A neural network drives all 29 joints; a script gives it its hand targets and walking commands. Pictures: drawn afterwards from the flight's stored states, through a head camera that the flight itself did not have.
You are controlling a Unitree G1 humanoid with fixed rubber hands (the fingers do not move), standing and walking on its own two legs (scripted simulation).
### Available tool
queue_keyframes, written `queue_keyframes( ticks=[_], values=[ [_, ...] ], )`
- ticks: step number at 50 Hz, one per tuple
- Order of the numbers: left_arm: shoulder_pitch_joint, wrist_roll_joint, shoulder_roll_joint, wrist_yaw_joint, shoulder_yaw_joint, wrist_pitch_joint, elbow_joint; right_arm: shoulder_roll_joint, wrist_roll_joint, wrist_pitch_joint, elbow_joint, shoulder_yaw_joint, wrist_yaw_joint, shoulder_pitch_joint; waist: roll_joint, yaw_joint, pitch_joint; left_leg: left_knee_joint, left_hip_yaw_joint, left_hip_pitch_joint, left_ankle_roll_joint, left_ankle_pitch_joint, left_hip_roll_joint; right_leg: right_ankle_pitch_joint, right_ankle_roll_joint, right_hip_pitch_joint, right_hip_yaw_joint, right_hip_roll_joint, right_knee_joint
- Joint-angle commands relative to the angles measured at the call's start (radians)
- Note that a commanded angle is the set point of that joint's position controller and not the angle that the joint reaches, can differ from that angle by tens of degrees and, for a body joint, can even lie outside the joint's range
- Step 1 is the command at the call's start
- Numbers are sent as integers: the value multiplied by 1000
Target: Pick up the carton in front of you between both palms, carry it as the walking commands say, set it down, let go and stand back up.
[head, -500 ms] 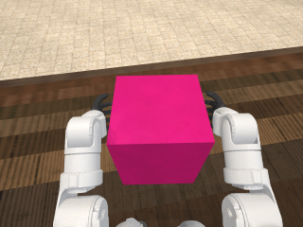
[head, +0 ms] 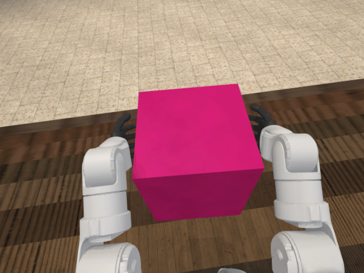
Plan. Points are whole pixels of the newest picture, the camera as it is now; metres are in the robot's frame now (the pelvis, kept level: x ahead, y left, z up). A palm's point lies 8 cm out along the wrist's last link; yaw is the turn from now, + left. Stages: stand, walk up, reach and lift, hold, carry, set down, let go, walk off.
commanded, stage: carry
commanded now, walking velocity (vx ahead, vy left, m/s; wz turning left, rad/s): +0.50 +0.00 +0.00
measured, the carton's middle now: (193, 158) +0.36 -0.02 +0.04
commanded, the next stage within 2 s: none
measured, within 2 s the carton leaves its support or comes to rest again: neither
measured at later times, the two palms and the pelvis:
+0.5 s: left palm (163, 91) +0.77 +0.05 -0.11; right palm (240, 92) +0.72 -0.25 -0.11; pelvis +0.39 -0.05 -0.20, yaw -2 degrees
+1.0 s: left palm (169, 74) +1.07 +0.03 -0.25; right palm (223, 67) +1.09 -0.27 -0.25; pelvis +0.75 -0.15 -0.30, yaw -2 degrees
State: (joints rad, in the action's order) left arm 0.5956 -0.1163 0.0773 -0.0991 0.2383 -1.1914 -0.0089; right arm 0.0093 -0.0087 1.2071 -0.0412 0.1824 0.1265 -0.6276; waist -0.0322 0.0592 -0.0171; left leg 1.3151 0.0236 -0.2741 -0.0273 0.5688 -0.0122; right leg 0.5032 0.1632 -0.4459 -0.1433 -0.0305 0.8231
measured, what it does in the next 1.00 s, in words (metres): goes down: left foot 0.19 m lower, then right foot 0.11 m lower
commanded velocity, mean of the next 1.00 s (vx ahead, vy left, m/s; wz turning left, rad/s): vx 0.43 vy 0.00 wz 0.00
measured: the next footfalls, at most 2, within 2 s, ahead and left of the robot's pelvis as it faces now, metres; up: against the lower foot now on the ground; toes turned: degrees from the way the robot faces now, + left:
left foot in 0.30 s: +0.41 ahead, -0.03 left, -0.19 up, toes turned +0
right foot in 0.70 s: +0.75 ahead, -0.18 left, -0.30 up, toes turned -4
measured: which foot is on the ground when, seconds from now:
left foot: up 0.00-0.28, down 0.30-0.74, up 0.76-1.00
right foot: down 0.00-0.22, up 0.24-0.68, down 0.70-1.00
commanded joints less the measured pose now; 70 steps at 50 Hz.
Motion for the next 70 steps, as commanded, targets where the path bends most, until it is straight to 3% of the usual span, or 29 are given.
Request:
queue_keyframes(
  ticks=[1, 6, 9, 13, 14, 15, 16, 17, 18, 19, 20, 22, 26, 29, 31, 33, 35, 36, 37, 40, 48, 54, 57, 59, 60, 61, 63, 64, 70],
  values=[
    [690, 404, 919, 203, -681, 26, 156, -1169, 438, -34, 111, -712, -274, -762, 168, -172, 433, 122, -8, -606, -6, -76, -19, 496, 11, 812, 459, 285, -228],
    [805, 565, 1038, 207, -819, 41, 308, -1135, 325, -62, 103, -653, -222, -598, 18, -198, 375, -368, -180, -588, -15, -446, -76, 310, -98, 646, 286, 64, -160],
    [831, 627, 1048, 227, -870, 55, 319, -1044, 224, -84, 124, -593, -189, -530, -28, -86, 489, -681, -252, 187, -19, -1044, -162, 235, -140, 171, 144, 45, 69],
    [733, 620, 972, 255, -831, 43, 133, -889, 162, -66, 156, -565, -180, -500, 77, 89, 351, -1284, 39, 494, -84, -1519, 122, -1116, -137, 10, 32, -108, 569],
    [685, 582, 932, 251, -787, 26, 33, -846, 171, -45, 137, -562, -184, -526, 100, 91, 333, -1121, 18, 564, -91, -1461, 177, -1220, -107, -52, 70, -120, 707],
    [643, 548, 879, 238, -727, 1, -61, -782, 181, -18, 80, -529, -186, -529, 41, 65, 363, -858, 91, 604, -91, -1549, 252, -1304, -89, -171, 127, -132, 838],
    [708, 544, 816, 220, -658, -31, -42, -697, 188, -8, 87, -500, -174, -607, -265, 20, 467, -593, 277, 861, -267, -1734, 403, -1348, -76, -509, 223, -86, 932],
    [730, 530, 763, 193, -640, -57, -43, -722, 223, 17, 44, -508, -168, -597, -241, 15, 551, -584, 370, 871, -291, -1447, 415, -1319, -47, -584, 243, 7, 952],
    [755, 520, 776, 171, -626, -65, 38, -762, 276, 17, 67, -551, -169, -631, -235, 21, 677, -674, 593, 787, -440, -871, 498, -1283, -73, -626, 258, 6, 1023],
    [775, 493, 772, 153, -601, -58, 90, -880, 364, 26, 141, -616, -183, -700, 95, -24, 659, -756, 581, 625, -351, -476, 409, -1153, -92, -572, 263, 41, 913],
    [820, 477, 786, 142, -576, -52, 136, -967, 429, 24, 203, -669, -195, -829, 80, -36, 615, -742, 652, 486, -345, -685, 409, -1120, -104, -530, 249, 41, 832],
    [842, 445, 840, 143, -552, -28, 157, -1099, 530, 16, 265, -733, -210, -984, 223, -36, 458, -744, 394, 159, -238, -813, 263, -842, -134, -362, 242, 87, 454],
    [785, 390, 925, 148, -592, 12, 193, -1211, 554, -32, 276, -758, -218, -940, -62, -5, 608, -578, 244, 298, -178, -1194, 179, -614, -91, -297, 167, 60, 351],
    [705, 364, 928, 144, -635, 56, 195, -1219, 533, -76, 230, -770, -228, -818, -42, 122, 621, -405, 234, 634, -167, -1074, 81, -425, -91, -534, 130, 34, 56],
    [653, 345, 911, 149, -651, 82, 176, -1212, 527, -108, 195, -783, -234, -739, 25, 130, 524, -390, 139, 379, -129, -849, -4, -162, -119, -193, 64, -25, -337],
    [599, 332, 893, 154, -670, 98, 163, -1198, 518, -134, 167, -791, -241, -687, -52, 82, 484, -318, 112, 257, -116, -835, 32, -89, -114, 33, 35, -18, -410],
    [559, 325, 868, 163, -688, 107, 163, -1179, 496, -148, 113, -800, -248, -630, -97, -82, 564, -21, 24, 137, -77, -949, 58, 0, -74, 373, 20, 37, -431],
    [520, 328, 838, 171, -682, 107, 150, -1163, 474, -154, 97, -792, -250, -616, 47, -159, 557, 263, -46, -70, -48, -519, -5, 54, -58, 547, 62, 89, -378],
    [505, 323, 803, 173, -686, 109, 101, -1170, 446, -139, 38, -767, -248, -542, 280, -79, 667, 503, 27, -553, 31, 191, -68, 387, 120, 1023, 434, 378, -92],
    [489, 425, 923, 203, -754, 117, 89, -1100, 358, -131, 49, -701, -235, -497, 54, -169, 667, 342, 44, -692, 22, 18, 9, -349, 152, 880, 625, 353, -240],
    [667, 630, 1080, 248, -881, 175, 191, -1068, 247, -213, 180, -686, -178, -479, 164, -153, 589, -129, -27, -549, -2, -357, 25, 79, 57, 590, 426, 228, -144],
    [583, 624, 1007, 248, -864, 181, 161, -967, 227, -209, 231, -706, -162, -455, 85, -213, 446, -756, -147, -268, -12, -888, -65, -305, -2, 367, 253, 47, -4],
    [537, 603, 948, 244, -829, 158, 93, -898, 225, -169, 193, -685, -165, -431, 177, -123, 455, -729, -131, 15, -55, -1027, -63, -356, -50, 205, 187, 68, 187],
    [566, 583, 911, 237, -793, 129, 55, -849, 215, -138, 145, -646, -170, -403, -19, 102, 491, -870, -101, 322, -100, -881, -5, -273, -125, 58, 101, 57, 595],
    [574, 556, 913, 231, -766, 114, 27, -814, 220, -116, 113, -623, -174, -426, -164, 45, 443, -733, 49, 463, -147, -1195, 143, -1107, -154, -183, 52, -59, 840],
    [569, 514, 870, 217, -725, 89, 10, -820, 248, -98, 63, -616, -179, -420, -153, -18, 494, -629, 345, 602, -250, -1257, 303, -1195, -165, -405, 155, -72, 909],
    [552, 461, 826, 191, -653, 60, -17, -885, 332, -78, 64, -659, -195, -534, -77, 2, 545, -705, 572, 506, -367, -566, 339, -1151, -113, -509, 233, -17, 808],
    [585, 440, 826, 181, -630, 60, -5, -950, 390, -72, 82, -684, -206, -596, 90, -40, 472, -744, 530, 369, -309, -483, 301, -1021, -113, -495, 257, 25, 663],
    [674, 398, 947, 182, -610, 86, 15, -1186, 496, -103, 61, -712, -248, -774, -33, -13, 452, -700, 403, 110, -219, -826, 246, -721, -121, -292, 163, 58, 374]
  ],
)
